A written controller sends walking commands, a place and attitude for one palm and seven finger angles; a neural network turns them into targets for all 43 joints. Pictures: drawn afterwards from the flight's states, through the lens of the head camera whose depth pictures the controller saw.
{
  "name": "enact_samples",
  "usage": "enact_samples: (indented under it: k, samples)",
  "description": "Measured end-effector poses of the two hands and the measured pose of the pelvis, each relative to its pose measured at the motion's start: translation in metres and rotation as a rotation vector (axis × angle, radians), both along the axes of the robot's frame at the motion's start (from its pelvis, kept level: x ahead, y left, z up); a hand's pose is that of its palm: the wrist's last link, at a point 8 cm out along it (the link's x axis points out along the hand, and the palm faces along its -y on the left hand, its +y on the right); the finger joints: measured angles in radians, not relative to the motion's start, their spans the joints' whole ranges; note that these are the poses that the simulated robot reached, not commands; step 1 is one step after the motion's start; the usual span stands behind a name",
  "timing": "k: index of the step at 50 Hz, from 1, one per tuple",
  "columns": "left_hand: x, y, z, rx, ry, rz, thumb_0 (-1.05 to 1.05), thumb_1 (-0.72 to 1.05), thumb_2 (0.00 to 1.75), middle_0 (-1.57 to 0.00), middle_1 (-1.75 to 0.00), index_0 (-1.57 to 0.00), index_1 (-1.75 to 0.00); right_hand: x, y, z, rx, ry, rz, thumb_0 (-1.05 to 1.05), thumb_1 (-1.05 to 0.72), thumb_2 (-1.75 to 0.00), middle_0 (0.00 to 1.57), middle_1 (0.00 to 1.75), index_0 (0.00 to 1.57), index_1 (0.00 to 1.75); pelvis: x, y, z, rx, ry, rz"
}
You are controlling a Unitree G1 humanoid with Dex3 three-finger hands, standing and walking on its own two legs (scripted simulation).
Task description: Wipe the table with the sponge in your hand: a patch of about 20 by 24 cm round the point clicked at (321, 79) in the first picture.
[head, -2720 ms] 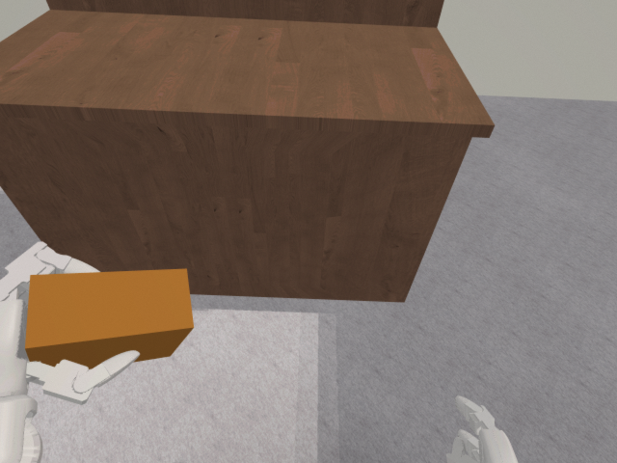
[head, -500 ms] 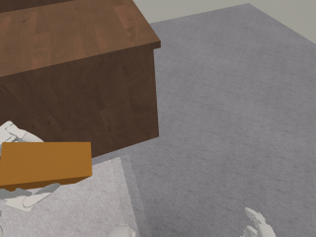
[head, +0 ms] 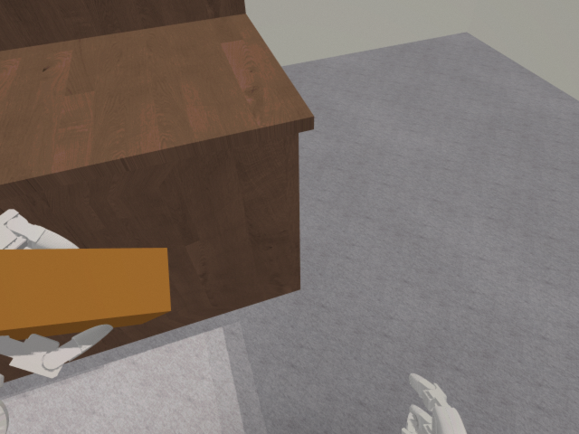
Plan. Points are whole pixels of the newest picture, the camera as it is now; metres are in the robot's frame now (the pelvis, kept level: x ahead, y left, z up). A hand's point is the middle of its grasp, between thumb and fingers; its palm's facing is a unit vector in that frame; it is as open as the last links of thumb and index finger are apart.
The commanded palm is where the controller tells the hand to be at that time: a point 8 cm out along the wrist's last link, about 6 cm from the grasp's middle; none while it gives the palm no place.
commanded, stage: take the last steps up to it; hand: left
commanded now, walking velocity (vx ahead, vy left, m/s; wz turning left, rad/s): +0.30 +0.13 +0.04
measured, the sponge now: (110, 292) +0.22 +0.20 +0.16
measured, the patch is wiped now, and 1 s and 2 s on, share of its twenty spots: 0.00 0.00 0.00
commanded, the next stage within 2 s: come to a stop and stand still in 0.96 s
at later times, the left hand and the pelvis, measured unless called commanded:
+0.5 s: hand (80, 192) +0.34 +0.27 +0.19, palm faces +0.43 -0.80 -0.42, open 10.3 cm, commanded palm +0.28 +0.30 +0.18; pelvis +0.12 +0.03 -0.01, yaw +0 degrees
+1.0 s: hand (133, 158) +0.43 +0.25 +0.16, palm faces +0.39 -0.78 -0.49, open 10.3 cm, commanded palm +0.36 +0.29 +0.18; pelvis +0.21 +0.00 +0.01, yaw +1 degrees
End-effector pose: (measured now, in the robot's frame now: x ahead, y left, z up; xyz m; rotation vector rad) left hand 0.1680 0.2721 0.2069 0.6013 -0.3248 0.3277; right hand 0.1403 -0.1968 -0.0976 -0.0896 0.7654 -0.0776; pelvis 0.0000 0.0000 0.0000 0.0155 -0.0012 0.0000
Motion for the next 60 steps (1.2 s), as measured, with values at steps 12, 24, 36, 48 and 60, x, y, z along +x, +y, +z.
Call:
enact_samples:
  k: [12, 24, 36, 48, 60]
  samples:
    - [0.059, -0.011, -0.032, -0.087, 0.097, 0.054, -0.01, -0.5, 0.99, -0.72, -1.34, -0.72, -1.34, 0.06, -0.06, -0.001, -0.119, 0.09, 0.001, 0.02, -0.9, -0.9, 0.2, 0.3, 0.21, 0.3, 0.052, -0.014, 0.004, 0.026, -0.009, 0.027]
    - [0.123, 0.03, -0.006, -0.03, -0.11, -0.027, -0.01, -0.51, 0.99, -0.72, -1.34, -0.72, -1.34, 0.129, -0.038, 0.028, -0.194, -0.039, -0.091, 0.01, -0.91, -0.9, 0.2, 0.3, 0.2, 0.3, 0.119, 0.024, -0.007, 0.021, -0.011, -0.005]
    - [0.168, 0.016, -0.01, -0.063, 0.002, -0.007, -0.01, -0.51, 0.99, -0.72, -1.34, -0.72, -1.34, 0.169, 0.025, 0.004, -0.007, 0.001, 0.022, 0.01, -0.9, -0.9, 0.2, 0.3, 0.21, 0.3, 0.164, 0.019, 0.0, 0.001, 0.002, 0.006]
    - [0.212, 0.012, -0.019, -0.055, 0.092, 0.088, -0.01, -0.51, 0.99, -0.72, -1.34, -0.72, -1.34, 0.215, -0.032, -0.002, -0.079, 0.086, 0.005, 0.02, -0.9, -0.9, 0.2, 0.3, 0.21, 0.3, 0.206, 0.003, 0.007, 0.04, 0.011, 0.019]
    - [0.244, 0.027, -0.008, -0.035, -0.02, -0.049, -0.01, -0.51, 0.99, -0.72, -1.35, -0.72, -1.34, 0.257, -0.034, 0.029, -0.222, 0.005, -0.051, 0.02, -0.91, -0.9, 0.2, 0.3, 0.2, 0.3, 0.24, 0.033, -0.002, 0.0, -0.002, 0.006]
